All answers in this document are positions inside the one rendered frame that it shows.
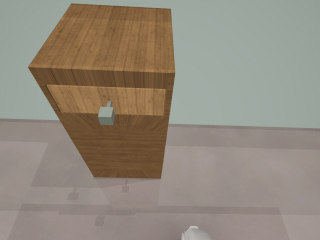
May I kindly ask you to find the robot right shin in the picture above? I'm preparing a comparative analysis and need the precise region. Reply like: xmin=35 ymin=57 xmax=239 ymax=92
xmin=188 ymin=226 xmax=199 ymax=230

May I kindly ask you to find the handle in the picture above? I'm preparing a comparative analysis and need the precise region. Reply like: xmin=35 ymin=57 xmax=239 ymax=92
xmin=98 ymin=100 xmax=115 ymax=125

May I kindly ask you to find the drawer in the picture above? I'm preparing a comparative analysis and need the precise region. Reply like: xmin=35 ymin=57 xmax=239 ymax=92
xmin=47 ymin=84 xmax=166 ymax=116

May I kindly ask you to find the right robot thigh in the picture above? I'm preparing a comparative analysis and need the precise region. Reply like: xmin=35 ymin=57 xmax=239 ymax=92
xmin=181 ymin=228 xmax=213 ymax=240

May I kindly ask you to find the cabinet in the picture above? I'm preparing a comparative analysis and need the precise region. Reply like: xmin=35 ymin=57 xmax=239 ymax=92
xmin=28 ymin=3 xmax=175 ymax=179

